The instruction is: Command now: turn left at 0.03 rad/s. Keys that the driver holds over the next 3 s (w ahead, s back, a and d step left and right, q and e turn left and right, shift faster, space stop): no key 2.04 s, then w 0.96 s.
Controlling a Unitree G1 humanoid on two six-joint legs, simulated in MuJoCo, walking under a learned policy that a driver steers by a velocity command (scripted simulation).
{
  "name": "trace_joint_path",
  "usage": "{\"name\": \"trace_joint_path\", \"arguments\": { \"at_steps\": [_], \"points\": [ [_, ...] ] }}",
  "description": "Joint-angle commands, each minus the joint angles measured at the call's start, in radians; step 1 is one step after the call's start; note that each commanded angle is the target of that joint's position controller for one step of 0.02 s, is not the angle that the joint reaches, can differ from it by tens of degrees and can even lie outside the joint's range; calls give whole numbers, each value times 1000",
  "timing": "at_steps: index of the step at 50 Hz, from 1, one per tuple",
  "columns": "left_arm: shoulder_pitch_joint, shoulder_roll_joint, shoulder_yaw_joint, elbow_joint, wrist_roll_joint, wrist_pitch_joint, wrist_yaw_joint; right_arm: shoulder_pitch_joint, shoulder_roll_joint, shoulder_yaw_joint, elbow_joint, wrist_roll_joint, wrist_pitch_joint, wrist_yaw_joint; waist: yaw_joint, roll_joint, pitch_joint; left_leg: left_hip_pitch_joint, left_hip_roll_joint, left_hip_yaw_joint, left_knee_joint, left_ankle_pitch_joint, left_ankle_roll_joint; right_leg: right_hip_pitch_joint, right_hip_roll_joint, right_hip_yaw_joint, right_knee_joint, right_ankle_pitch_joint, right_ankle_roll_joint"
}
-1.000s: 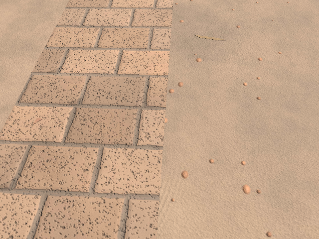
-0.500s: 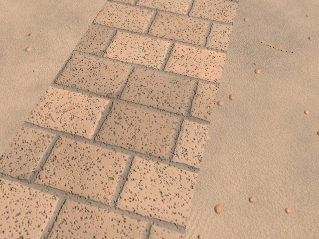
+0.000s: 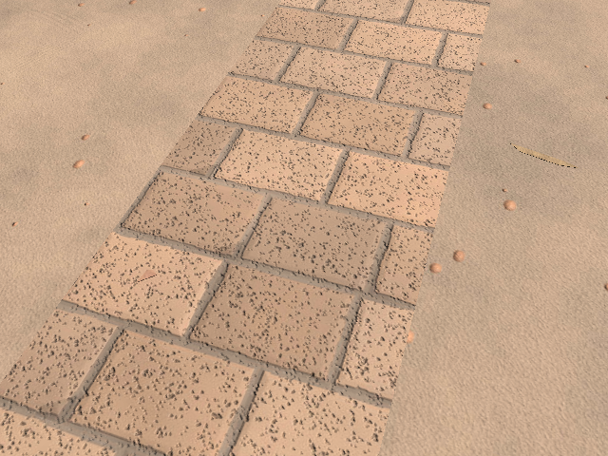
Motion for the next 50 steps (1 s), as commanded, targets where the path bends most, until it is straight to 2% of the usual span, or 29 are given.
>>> {"name": "trace_joint_path", "arguments": {
  "at_steps": [1, 8, 27, 50],
  "points": [
    [6, 127, 24, -25, -3, -4, 8, -16, -94, -25, -35, 4, -13, -5, 7, -24, -65, 39, 68, -60, -61, 232, 31, 42, -47, 40, -67, 226, -41],
    [-7, 119, 19, 8, -3, 5, 6, -10, -100, -27, 21, 7, -9, -14, 5, -5, -48, 62, 73, -60, -66, 247, 23, 49, -30, 29, -74, 225, -42],
    [29, 101, 4, 85, 0, 13, 12, -10, -97, -17, 148, 9, -5, -25, 0, -9, 0, 61, 70, -44, -104, 155, 9, 36, -3, 12, -118, 124, -38],
    [125, 68, -16, 114, -1, 8, 13, 54, -72, 1, 223, 12, -5, -31, -6, -12, 24, 42, 65, -27, -117, 112, -5, 10, 7, 14, -143, 76, -49]
  ]
}}
Next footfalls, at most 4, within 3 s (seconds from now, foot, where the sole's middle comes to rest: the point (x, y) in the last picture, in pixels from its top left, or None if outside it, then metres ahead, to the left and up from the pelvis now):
2.36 left None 0.12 0.12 -0.77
2.86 right None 0.50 -0.11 -0.77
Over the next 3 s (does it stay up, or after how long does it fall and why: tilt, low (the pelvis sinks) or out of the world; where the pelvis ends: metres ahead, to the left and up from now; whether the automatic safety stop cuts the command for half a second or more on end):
stays up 0.39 -0.02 0.00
